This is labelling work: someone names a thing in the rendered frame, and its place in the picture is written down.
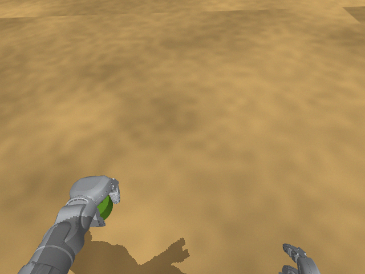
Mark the left robot hand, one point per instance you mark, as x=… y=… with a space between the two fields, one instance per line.
x=97 y=188

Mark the right robot hand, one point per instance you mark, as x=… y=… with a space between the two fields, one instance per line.
x=305 y=265

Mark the left robot arm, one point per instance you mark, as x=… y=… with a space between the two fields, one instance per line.
x=56 y=253

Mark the tin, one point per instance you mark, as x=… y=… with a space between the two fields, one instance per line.
x=105 y=207

